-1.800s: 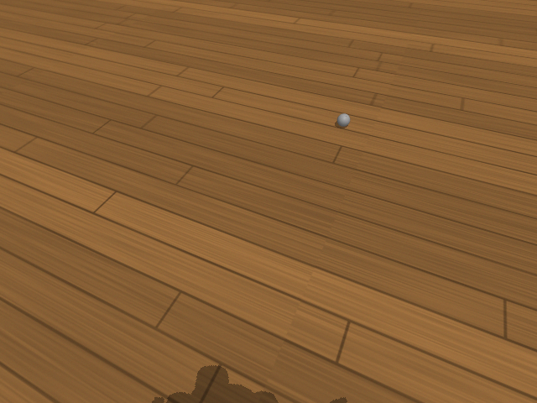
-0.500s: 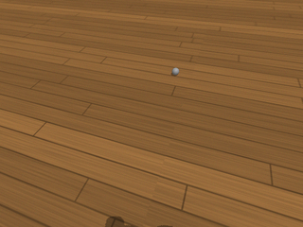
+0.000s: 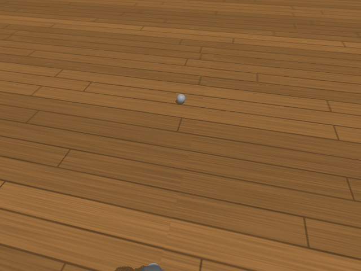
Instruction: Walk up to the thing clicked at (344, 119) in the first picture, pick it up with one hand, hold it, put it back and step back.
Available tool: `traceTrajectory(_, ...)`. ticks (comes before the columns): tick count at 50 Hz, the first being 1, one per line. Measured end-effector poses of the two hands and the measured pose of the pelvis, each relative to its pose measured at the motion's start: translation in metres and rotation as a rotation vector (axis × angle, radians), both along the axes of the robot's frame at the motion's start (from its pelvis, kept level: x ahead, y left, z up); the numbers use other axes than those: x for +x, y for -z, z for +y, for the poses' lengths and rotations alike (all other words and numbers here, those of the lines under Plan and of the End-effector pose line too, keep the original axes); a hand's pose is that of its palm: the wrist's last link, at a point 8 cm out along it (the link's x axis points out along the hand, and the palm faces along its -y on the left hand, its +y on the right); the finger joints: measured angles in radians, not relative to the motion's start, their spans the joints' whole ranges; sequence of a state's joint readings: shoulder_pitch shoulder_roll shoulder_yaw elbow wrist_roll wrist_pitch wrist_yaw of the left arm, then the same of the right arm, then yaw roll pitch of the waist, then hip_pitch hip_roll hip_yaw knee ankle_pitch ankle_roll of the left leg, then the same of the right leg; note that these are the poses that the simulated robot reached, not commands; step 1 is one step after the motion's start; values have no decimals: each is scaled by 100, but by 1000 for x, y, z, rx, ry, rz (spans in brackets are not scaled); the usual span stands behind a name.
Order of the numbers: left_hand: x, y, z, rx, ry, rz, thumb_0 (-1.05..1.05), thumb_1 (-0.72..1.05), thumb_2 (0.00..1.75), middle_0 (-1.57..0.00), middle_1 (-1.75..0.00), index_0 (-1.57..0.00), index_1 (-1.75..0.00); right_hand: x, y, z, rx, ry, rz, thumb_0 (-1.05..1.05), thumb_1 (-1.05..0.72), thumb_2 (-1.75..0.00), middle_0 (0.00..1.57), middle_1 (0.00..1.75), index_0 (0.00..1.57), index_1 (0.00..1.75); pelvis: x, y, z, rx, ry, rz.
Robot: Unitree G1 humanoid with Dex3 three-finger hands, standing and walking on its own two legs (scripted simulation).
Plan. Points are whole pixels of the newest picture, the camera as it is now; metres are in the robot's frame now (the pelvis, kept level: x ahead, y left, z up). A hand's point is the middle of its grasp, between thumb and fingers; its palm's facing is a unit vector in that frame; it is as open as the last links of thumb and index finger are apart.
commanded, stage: walk up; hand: left
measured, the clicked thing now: (181, 98) +1.62 +0.11 -0.73
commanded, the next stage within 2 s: none
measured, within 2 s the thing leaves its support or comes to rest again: neither
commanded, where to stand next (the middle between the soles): +1.23 -0.09 m, yaw -6 degrees
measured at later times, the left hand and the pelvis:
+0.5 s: hand (124, 167) +0.45 +0.24 -0.13, palm faces -0.21 -0.89 -0.40, open 7.4 cm; pelvis +0.27 -0.01 -0.02, yaw -7 degrees
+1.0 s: hand (118, 150) +0.56 +0.30 -0.17, palm faces -0.14 -0.92 -0.36, open 7.4 cm; pelvis +0.51 +0.01 -0.02, yaw -6 degrees
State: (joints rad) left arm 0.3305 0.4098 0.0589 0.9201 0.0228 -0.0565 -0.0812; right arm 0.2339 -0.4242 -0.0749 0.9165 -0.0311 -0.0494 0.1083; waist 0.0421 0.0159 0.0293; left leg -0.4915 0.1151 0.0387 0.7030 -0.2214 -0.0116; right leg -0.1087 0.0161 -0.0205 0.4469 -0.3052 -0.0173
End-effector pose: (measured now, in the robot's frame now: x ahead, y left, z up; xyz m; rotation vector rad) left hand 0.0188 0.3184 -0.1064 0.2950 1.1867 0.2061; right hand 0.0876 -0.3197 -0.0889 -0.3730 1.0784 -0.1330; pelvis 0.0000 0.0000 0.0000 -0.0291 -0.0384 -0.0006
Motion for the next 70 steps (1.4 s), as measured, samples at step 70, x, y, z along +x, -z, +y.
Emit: traceTrajectory(70,834,-9,-51,45,272,-135,1,91,90,-20,-30,-21,-30,562,35,-28,16,262,139,1,-90,-90,20,30,21,30,697,16,-31,51,132,-3)
